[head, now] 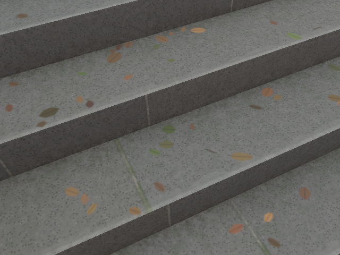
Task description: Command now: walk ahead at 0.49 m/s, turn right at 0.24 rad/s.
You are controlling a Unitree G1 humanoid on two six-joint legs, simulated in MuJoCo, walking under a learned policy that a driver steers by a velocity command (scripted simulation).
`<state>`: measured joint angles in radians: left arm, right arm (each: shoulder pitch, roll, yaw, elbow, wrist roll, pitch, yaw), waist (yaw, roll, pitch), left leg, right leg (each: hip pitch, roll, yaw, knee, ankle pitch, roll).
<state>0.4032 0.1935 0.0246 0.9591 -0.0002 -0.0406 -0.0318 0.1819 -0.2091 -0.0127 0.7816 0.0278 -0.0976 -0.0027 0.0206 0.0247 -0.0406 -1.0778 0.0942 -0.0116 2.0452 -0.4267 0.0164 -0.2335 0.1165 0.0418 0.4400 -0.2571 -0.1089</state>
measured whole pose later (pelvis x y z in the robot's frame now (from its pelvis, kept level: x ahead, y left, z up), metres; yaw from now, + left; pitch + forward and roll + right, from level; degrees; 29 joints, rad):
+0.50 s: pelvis +0.27 +0.04 +0.15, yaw -3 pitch +2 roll +1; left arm 0.07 0.17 0.01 0.72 0.05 -0.05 0.00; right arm 0.45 -0.19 -0.02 1.08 -0.03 -0.10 0.01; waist 0.01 -0.03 -0.04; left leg -0.36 -0.03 0.13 0.65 -0.34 0.08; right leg -0.97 0.01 0.14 1.71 -0.10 -0.15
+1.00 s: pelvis +0.63 -0.09 +0.19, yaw +5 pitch +8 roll -3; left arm -0.13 0.12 -0.07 0.74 0.03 -0.05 -0.08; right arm 0.48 -0.16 -0.02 1.07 -0.05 -0.12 0.16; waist -0.05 0.05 -0.10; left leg -0.29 0.07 -0.21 1.23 -0.11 0.07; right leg -1.01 -0.06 -0.13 1.28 -0.40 -0.04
